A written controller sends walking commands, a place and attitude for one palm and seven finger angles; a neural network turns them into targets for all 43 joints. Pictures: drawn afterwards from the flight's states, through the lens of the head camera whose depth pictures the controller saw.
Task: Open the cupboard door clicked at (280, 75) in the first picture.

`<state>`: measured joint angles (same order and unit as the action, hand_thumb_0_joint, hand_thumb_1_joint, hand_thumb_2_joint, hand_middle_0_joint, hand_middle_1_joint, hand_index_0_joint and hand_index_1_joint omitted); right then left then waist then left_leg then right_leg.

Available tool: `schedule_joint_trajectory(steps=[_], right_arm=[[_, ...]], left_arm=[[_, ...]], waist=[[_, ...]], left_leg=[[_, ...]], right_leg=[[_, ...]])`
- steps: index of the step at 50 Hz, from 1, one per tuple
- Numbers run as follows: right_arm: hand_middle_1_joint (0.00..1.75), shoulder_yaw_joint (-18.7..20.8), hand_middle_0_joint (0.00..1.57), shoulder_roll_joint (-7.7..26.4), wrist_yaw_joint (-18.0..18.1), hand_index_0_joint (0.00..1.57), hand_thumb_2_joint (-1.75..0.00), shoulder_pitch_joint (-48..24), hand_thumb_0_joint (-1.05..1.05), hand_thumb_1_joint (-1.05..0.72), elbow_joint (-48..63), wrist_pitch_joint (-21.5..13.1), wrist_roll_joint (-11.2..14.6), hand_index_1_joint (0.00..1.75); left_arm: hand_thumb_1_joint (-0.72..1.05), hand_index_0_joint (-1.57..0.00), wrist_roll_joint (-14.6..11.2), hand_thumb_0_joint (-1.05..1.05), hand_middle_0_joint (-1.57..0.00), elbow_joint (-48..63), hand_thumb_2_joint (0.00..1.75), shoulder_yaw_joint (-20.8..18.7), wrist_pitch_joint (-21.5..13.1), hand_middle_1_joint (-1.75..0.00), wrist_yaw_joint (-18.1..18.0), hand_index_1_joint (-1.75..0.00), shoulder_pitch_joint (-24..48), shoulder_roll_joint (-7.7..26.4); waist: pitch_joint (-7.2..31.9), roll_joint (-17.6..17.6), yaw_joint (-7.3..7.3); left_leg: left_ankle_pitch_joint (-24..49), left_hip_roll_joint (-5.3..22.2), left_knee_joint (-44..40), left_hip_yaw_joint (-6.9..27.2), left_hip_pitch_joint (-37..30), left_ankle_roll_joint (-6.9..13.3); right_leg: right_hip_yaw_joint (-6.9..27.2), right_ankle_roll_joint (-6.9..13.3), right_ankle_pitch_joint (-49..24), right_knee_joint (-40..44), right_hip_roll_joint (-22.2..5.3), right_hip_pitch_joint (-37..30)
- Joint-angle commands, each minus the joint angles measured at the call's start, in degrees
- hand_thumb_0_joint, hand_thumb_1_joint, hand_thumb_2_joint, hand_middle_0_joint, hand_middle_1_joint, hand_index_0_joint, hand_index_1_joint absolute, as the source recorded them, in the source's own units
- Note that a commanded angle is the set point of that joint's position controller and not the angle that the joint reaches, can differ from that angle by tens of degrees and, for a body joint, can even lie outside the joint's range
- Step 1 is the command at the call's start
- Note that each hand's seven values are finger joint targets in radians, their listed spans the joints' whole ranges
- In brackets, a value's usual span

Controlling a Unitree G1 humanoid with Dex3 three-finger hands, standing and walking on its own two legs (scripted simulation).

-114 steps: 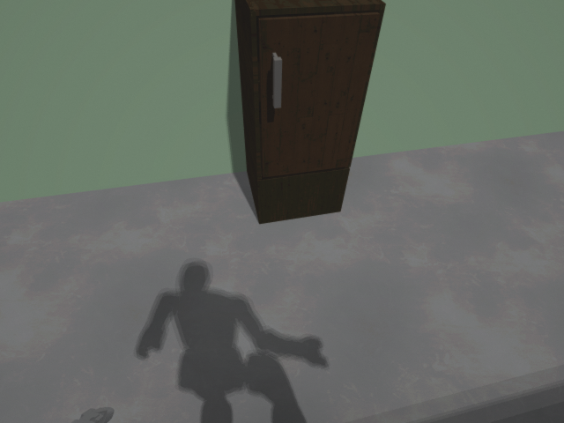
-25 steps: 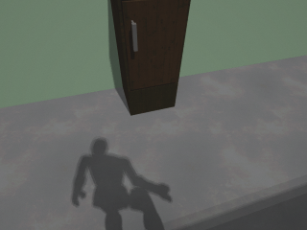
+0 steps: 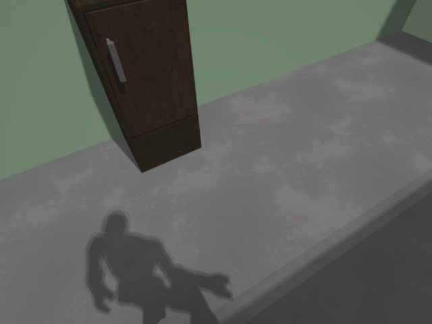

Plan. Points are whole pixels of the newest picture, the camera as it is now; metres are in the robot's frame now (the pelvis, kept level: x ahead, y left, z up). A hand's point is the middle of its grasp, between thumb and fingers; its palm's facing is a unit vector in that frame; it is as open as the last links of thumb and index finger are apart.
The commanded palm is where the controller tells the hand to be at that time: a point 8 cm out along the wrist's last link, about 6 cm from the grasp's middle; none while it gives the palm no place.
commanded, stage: walk to a spot facing it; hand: left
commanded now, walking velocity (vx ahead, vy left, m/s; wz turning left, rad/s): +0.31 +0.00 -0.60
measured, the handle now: (115, 60) +1.00 +0.49 -0.04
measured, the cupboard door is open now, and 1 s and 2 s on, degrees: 0 0 0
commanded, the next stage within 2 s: none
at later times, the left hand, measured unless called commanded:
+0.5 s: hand (110, 282) +0.23 +0.28 -0.18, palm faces -0.23 -0.95 -0.18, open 7.4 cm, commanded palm none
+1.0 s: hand (206, 197) +0.48 +0.08 -0.19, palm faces -0.57 -0.80 -0.18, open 7.2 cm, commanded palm none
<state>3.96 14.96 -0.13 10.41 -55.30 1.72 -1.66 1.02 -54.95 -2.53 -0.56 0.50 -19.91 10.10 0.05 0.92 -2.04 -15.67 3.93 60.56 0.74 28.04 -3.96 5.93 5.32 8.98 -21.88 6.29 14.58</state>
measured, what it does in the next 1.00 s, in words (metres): walks ahead, turning right: left foot, then right foot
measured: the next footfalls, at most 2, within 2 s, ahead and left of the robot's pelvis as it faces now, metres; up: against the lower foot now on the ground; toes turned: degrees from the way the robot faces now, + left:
left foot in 0.28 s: +0.13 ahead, +0.16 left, +0.00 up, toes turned -9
right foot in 0.86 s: +0.33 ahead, -0.07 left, +0.00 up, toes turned -41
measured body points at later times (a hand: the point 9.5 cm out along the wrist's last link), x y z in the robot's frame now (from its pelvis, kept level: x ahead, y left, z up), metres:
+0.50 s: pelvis +0.12 +0.09 +0.00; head +0.13 +0.13 +0.45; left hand +0.24 +0.33 -0.16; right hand +0.07 -0.15 -0.12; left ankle +0.09 +0.16 -0.75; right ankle +0.10 -0.08 -0.63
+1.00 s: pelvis +0.30 -0.01 -0.02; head +0.34 -0.02 +0.43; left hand +0.51 +0.13 -0.18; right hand +0.13 -0.16 -0.17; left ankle +0.31 +0.15 -0.63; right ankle +0.30 -0.04 -0.75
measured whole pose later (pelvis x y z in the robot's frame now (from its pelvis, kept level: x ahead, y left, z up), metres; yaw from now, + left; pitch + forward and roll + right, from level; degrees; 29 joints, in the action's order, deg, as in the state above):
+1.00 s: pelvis +0.30 -0.01 -0.02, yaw -37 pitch -1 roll -1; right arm 2.0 6.3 1.0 22.6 -59.2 -1.1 -0.5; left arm 0.1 -55.0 -4.0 -1.9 -0.1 -10.5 11.8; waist -5.0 -2.1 2.7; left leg -19.4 8.7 77.5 -3.4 26.0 -2.2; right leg -8.2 8.1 16.8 -32.8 6.0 16.0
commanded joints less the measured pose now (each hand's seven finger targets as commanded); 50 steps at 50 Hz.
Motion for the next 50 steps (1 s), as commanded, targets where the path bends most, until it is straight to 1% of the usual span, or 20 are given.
schedule_joint_trajectory(steps=[1,7,11,12,13,14,15,18,22,28,36,39,41,42,43,44,45,47,48,50], right_arm=[[0.3,0.7,0.2,3.79,0.14,0.2,-0.9,-5.62,0.0,-0.9,6.8,-2.62,-0.07,0.3],[0.3,0.28,0.2,2.68,0.06,0.2,-0.9,-6.72,0.0,-0.9,8.93,-3.61,0.63,0.3],[0.3,0.48,0.2,2.8,0.48,0.2,-0.9,0.75,0.0,-0.9,7.38,-4.61,1.29,0.3],[0.3,0.79,0.2,4.35,1.27,0.2,-0.9,5.69,0.0,-0.9,5.79,-5.05,1.46,0.3],[0.3,1.81,0.2,8.93,1.97,0.2,-0.9,10.83,0.0,-0.9,4.36,-5.31,1.19,0.3],[0.3,2.74,0.2,13.27,1.84,0.2,-0.9,15.01,0.0,-0.9,4.26,-5.11,0.6,0.3],[0.3,2.22,0.2,12.32,1.73,0.2,-0.9,12.54,0.0,-0.9,5.3,-4.85,0.61,0.3],[0.3,-0.09,0.2,4.75,1.62,0.2,-0.9,5.88,0.0,-0.9,5.66,-5.67,0.54,0.3],[0.3,-1.3,0.2,1.63,2.32,0.2,-0.9,11.38,0.0,-0.9,2.59,-7.1,0.98,0.3],[0.3,-2.18,0.2,-0.26,3.04,0.2,-0.9,18.81,0.0,-0.9,-1.81,-7.58,0.98,0.3],[0.3,-2.09,0.2,-0.08,3.28,0.2,-0.9,26.0,0.0,-0.9,-6.09,-6.69,0.13,0.3],[0.3,-1.01,0.2,3.15,3.18,0.2,-0.9,24.22,0.0,-0.9,-5.73,-6.34,0.62,0.3],[0.3,-0.58,0.2,4.18,2.68,0.2,-0.9,21.16,0.0,-0.9,-3.93,-6.19,1.09,0.3],[0.3,-0.85,0.2,3.04,2.03,0.2,-0.9,18.87,0.0,-0.9,-2.44,-6.07,1.94,0.3],[0.3,-1.31,0.2,-1.45,1.86,0.2,-0.9,18.73,0.0,-0.9,0.22,-6.44,2.52,0.3],[0.3,-0.53,0.2,0.54,2.09,0.2,-0.9,13.12,0.0,-0.9,2.06,-6.42,2.03,0.3],[0.3,-0.11,0.2,-0.71,1.83,0.2,-0.9,11.19,0.0,-0.9,2.61,-6.22,1.54,0.3],[0.3,-0.46,0.2,-1.14,1.48,0.2,-0.9,13.07,0.0,-0.9,1.31,-4.96,0.84,0.3],[0.3,-0.33,0.2,-1.63,1.5,0.2,-0.9,12.66,0.0,-0.9,0.76,-4.2,0.65,0.3],[0.3,-0.27,0.2,-2.44,1.33,0.2,-0.9,13.95,0.0,-0.9,0.94,-3.21,0.3,0.3]], left_arm=[[0.9,-0.2,0.37,0.0,-0.2,2.28,0.9,-3.21,-1.63,-0.3,-0.51,-0.3,-5.15,11.06],[0.9,-0.2,0.68,0.0,-0.2,3.04,0.9,-3.42,-1.4,-0.3,-0.62,-0.3,-3.93,12.43],[0.9,-0.2,0.46,0.0,-0.2,4.69,0.9,-3.9,-0.93,-0.3,-0.53,-0.3,1.75,13.12],[0.9,-0.2,0.34,0.0,-0.2,5.52,0.9,-3.73,-0.83,-0.3,-0.44,-0.3,3.18,11.48],[0.9,-0.2,-0.16,0.0,-0.2,6.15,0.9,-3.11,-0.83,-0.3,0.09,-0.3,2.43,8.57],[0.9,-0.2,-0.4,0.0,-0.2,6.94,0.9,-2.98,-1.18,-0.3,0.52,-0.3,2.86,6.59],[0.9,-0.2,0.32,0.0,-0.2,7.74,0.9,-3.69,-1.41,-0.3,0.68,-0.3,5.38,8.48],[0.9,-0.2,1.4,0.0,-0.2,4.26,0.9,-4.34,-0.18,-0.3,2.1,-0.3,3.41,8.25],[0.9,-0.2,1.37,0.0,-0.2,2.76,0.9,-3.54,1.19,-0.3,2.32,-0.3,1.49,4.34],[0.9,-0.2,1.11,0.0,-0.2,3.92,0.9,-2.87,2.16,-0.3,2.15,-0.3,7.52,3.09],[0.9,-0.2,0.66,0.0,-0.2,6.39,0.9,-1.2,1.22,-0.3,2.63,-0.3,19.63,1.6],[0.9,-0.2,0.74,0.0,-0.2,4.87,0.9,-1.7,0.37,-0.3,2.07,-0.3,13.18,3.13],[0.9,-0.2,1.05,0.0,-0.2,1.99,0.9,-3.08,-0.75,-0.3,1.37,-0.3,2.48,7.14],[0.9,-0.2,1.05,0.0,-0.2,0.05,0.9,-4.1,-1.05,-0.3,1.03,-0.3,-5.19,11.09],[0.9,-0.2,0.16,0.0,-0.2,-0.56,0.9,-4.88,-1.57,-0.3,0.26,-0.3,-9.12,15.68],[0.9,-0.2,-1.14,0.0,-0.2,0.2,0.9,-5.24,-0.97,-0.3,-0.47,-0.3,-7.08,16.91],[0.9,-0.2,-1.44,0.0,-0.2,0.79,0.9,-4.85,-0.69,-0.3,-0.67,-0.3,-2.51,15.04],[0.9,-0.2,-1.02,0.0,-0.2,2.46,0.9,-3.36,-1.73,-0.3,-0.88,-0.3,4.51,10.37],[0.9,-0.2,-0.71,0.0,-0.2,2.29,0.9,-2.71,-2.41,-0.3,-0.88,-0.3,5.4,8.93],[0.9,-0.2,0.08,0.0,-0.2,2.08,0.9,-2.71,-3.05,-0.3,-0.71,-0.3,5.15,8.42]], waist=[[0.75,-7.44,-1.75],[-0.27,-7.78,-1.85],[-0.08,-8.31,2.44],[1.46,-5.28,4.41],[4.17,6.92,6.67],[3.83,18.74,7.84],[-1.95,11.35,6.66],[-7.91,5.23,1.54],[-6.52,7.63,0.5],[-7.83,6.81,1.57],[-9.29,5.35,4.74],[-3.17,9.53,1.1],[2.78,10.0,-3.92],[7.97,3.83,-8.08],[14.66,-7.57,-6.94],[12.29,-2.42,-6.58],[2.02,2.04,-3.5],[-1.57,1.49,1.63],[-4.46,1.39,2.8],[-4.62,-0.28,4.69]], left_leg=[[-2.18,0.51,-4.43,0.7,10.79,-0.3],[-4.76,-2.11,-16.9,-0.11,1.42,0.8],[-0.79,-4.13,-31.07,-1.04,-18.57,1.91],[-0.9,-2.16,-36.84,0.46,-30.08,2.37],[-11.01,7.92,-41.87,10.67,-40.58,4.13],[-24.18,21.83,-50.19,28.32,-40.27,8.55],[-26.49,25.54,-53.18,30.71,-30.27,11.79],[-15.44,16.45,-53.36,14.52,-18.78,7.56],[12.68,10.59,-49.33,-0.64,-21.01,0.99],[33.44,11.04,-46.39,-7.02,-26.88,-0.2],[53.83,12.27,-41.71,-13.97,-34.96,4.83],[74.3,13.02,-29.8,-17.35,-36.77,4.59],[66.91,14.03,-12.67,-16.58,-26.9,3.73],[40.16,11.83,4.48,-17.89,-12.34,3.04],[-16.2,0.73,25.83,-14.19,6.69,0.36],[-15.75,1.55,29.54,-4.29,11.31,2.2],[-8.92,4.48,27.09,-2.01,13.73,2.54],[-1.88,7.36,20.41,-0.95,8.23,1.29],[-0.94,7.56,17.32,-1.2,4.63,1.31],[-0.96,7.12,12.34,-2.25,2.88,0.47]], right_leg=[[23.65,5.3,15.98,10.27,-15.76,-11.54],[24.95,6.63,12.75,9.2,-14.84,-5.13],[22.09,3.88,14.12,4.2,-10.9,8.16],[19.35,1.79,14.69,-1.55,-7.43,15.42],[12.25,-0.63,18.84,-12.14,-1.95,24.86],[2.05,-3.67,24.67,-28.85,1.03,31.76],[0.11,-4.78,21.41,-36.16,-4.34,31.08],[-2.22,-5.72,8.56,-45.35,-8.43,27.72],[-4.09,-6.63,-0.19,-49.68,-8.31,26.97],[-6.96,-6.62,-3.05,-51.19,-8.36,33.46],[-17.25,-3.11,2.45,-25.99,-6.12,26.04],[-20.38,-0.33,5.72,-18.86,-1.41,14.3],[-17.59,2.14,4.96,-11.96,-2.27,-5.37],[-7.77,6.44,-1.89,-8.33,-10.84,-22.78],[24.27,15.01,-12.61,-4.3,-28.91,-34.67],[28.13,16.99,-7.82,2.04,-30.59,-30.53],[19.67,9.17,-8.6,3.97,-28.96,-22.52],[12.42,-0.45,-7.17,6.4,-23.56,-7.38],[8.46,-1.05,-9.99,7.66,-21.26,0.09],[3.9,5.08,-12.48,7.52,-18.6,4.93]])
